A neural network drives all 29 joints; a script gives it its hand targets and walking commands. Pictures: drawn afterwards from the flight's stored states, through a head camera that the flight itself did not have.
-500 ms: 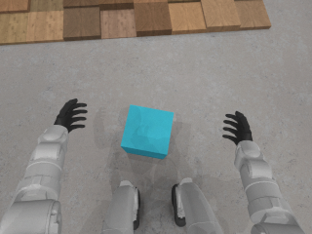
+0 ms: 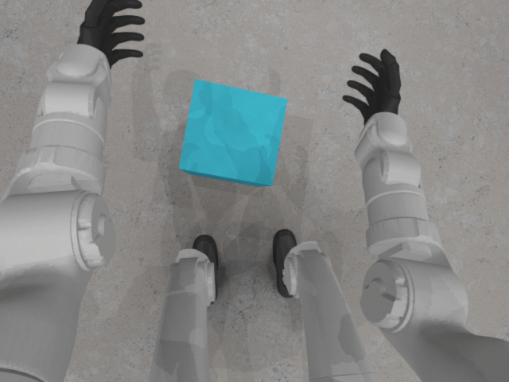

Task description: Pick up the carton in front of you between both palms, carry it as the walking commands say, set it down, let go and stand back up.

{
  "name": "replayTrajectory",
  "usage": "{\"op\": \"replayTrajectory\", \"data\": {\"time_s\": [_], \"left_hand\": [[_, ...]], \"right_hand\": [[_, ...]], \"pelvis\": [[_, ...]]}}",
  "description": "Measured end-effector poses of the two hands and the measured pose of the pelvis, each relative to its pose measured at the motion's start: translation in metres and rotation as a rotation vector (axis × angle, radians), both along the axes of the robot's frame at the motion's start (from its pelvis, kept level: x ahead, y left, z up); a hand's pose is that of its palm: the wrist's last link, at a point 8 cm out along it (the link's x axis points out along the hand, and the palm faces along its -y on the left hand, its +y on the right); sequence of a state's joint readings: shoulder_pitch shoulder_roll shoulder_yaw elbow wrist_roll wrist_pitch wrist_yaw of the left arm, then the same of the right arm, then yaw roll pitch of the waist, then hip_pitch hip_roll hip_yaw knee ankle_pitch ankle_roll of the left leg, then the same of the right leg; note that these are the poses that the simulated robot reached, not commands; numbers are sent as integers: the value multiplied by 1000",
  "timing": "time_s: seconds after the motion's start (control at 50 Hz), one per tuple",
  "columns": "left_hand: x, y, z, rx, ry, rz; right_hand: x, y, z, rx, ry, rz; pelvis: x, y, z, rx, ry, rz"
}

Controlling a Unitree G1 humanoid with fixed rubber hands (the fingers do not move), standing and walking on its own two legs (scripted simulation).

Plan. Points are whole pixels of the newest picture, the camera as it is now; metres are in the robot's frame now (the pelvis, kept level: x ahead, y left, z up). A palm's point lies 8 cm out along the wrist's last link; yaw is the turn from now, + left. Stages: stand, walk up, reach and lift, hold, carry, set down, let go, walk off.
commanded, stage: reach and lift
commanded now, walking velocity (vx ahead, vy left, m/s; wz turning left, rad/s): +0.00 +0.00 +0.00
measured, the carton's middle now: (232, 141) +0.48 +0.01 -0.51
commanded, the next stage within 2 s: none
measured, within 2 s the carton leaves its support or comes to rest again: leaves its support in 1.56 s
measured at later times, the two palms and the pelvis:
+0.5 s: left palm (146, 116) +0.51 +0.19 -0.35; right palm (326, 143) +0.45 -0.19 -0.35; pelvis -0.03 -0.02 -0.19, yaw -3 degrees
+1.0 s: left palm (167, 125) +0.51 +0.16 -0.44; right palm (315, 140) +0.47 -0.19 -0.42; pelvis -0.04 -0.02 -0.26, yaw -4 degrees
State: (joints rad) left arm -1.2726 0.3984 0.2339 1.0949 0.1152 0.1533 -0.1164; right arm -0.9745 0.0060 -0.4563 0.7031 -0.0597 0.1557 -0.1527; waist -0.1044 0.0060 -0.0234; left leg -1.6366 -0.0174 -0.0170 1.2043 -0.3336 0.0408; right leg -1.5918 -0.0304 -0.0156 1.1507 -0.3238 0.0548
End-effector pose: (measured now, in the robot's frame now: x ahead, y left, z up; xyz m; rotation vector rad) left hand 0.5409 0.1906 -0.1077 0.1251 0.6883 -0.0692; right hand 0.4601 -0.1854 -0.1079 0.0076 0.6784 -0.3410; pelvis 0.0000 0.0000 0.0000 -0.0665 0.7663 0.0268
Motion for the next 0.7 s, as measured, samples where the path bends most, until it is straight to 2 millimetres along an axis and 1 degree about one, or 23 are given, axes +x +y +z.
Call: {"op": "replayTrajectory", "data": {"time_s": [0.06, 0.14, 0.26, 0.34, 0.42, 0.5, 0.64, 0.7], "left_hand": [[-3, -2, -26, -2, 12, 11], [-11, -6, -72, -2, 33, 27], [-23, -5, -148, 11, 36, 53], [-27, -3, -191, 18, 17, 61], [-27, -2, -221, 17, -4, 65], [-26, -4, -245, 15, 5, 72], [-26, -11, -288, 10, 50, 71], [-26, -15, -309, 5, 61, 69]], "right_hand": [[-1, -1, -24, 1, 14, 3], [-4, -3, -67, 3, 36, 10], [-10, -7, -140, 9, 45, 26], [-11, -8, -182, 12, 37, 38], [-10, -8, -214, 18, 28, 39], [-9, -6, -240, 28, 38, 38], [-9, -2, -286, 33, 88, 51], [-2, -8, -298, 13, 104, 61]], "pelvis": [[6, 0, -13, -5, 49, -5], [9, -3, -41, -13, 105, -13], [1, -9, -94, -16, 134, -24], [-10, -14, -133, -16, 109, -30], [-23, -18, -168, -16, 59, -34], [-34, -20, -195, -14, 4, -38], [-46, -21, -228, -13, -73, -45], [-47, -20, -239, -14, -94, -50]]}}
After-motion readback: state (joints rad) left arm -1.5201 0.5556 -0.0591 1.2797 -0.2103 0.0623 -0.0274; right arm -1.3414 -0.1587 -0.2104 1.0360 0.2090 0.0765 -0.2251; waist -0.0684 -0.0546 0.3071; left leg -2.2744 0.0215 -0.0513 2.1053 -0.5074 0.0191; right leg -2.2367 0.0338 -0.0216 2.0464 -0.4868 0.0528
